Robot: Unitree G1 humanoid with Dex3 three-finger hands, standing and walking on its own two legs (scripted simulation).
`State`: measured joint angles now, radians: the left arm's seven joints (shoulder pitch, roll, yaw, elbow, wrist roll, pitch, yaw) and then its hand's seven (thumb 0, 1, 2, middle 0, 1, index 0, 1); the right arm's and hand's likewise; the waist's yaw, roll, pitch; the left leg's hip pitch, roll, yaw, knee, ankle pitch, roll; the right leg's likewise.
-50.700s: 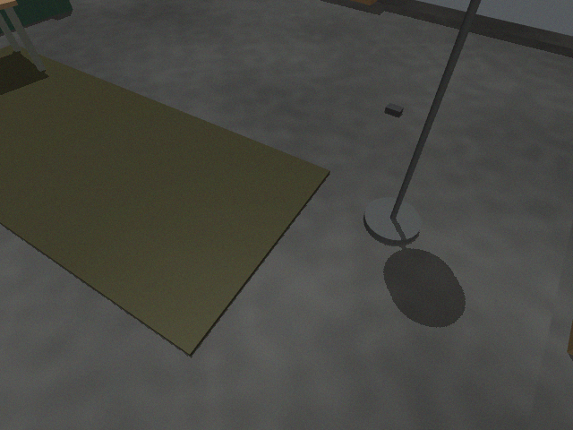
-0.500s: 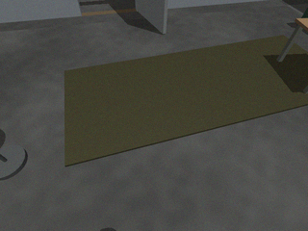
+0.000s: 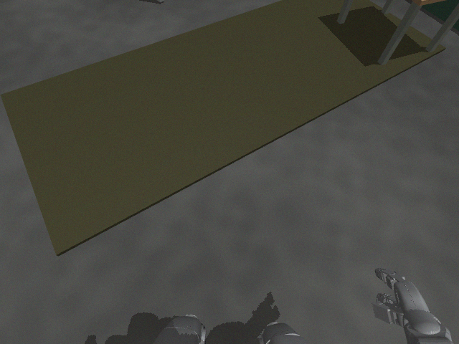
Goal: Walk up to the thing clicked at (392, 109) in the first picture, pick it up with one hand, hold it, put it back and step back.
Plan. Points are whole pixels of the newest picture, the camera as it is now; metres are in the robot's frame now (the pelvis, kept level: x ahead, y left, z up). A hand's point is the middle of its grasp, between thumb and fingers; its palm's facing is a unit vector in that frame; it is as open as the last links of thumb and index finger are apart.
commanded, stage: walk up
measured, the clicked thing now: out of the picture -0.22 +0.38 -0.74
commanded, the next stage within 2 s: none
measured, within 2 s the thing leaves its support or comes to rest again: neither
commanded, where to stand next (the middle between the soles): +0.06 -0.03 m, yaw -65 degrees
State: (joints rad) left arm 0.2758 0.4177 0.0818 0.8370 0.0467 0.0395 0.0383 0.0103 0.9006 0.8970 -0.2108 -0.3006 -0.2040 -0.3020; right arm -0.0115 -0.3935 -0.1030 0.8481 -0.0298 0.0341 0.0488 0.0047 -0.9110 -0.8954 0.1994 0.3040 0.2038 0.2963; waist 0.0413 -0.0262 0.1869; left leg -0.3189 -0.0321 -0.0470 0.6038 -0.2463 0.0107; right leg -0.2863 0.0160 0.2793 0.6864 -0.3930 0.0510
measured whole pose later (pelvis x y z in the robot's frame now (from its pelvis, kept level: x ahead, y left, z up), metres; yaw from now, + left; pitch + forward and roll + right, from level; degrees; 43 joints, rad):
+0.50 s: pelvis +0.00 +0.02 +0.00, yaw -25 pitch -2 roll -1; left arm 0.22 0.42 0.07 0.72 0.04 0.03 -0.06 0.01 0.91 0.90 -0.21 -0.30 -0.20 -0.30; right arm 0.24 -0.44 -0.11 0.77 0.00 0.03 0.03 0.01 -0.91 -0.90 0.20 0.30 0.21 0.30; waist -0.05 0.07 0.17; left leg -0.32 0.17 0.25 0.80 -0.43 0.01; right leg -0.30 0.00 -0.03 0.65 -0.32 -0.01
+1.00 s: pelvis +0.03 +0.02 +0.01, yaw -45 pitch -1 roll -1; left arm 0.23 0.45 0.07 0.73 0.01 0.06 -0.04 0.01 0.91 0.90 -0.21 -0.30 -0.20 -0.30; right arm 0.29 -0.38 -0.05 0.76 -0.03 -0.05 0.00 0.01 -0.90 -0.89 0.20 0.30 0.21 0.30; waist -0.03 -0.06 0.14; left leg -0.26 0.09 0.14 0.58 -0.28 0.02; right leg -0.47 0.03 0.11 1.03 -0.38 -0.01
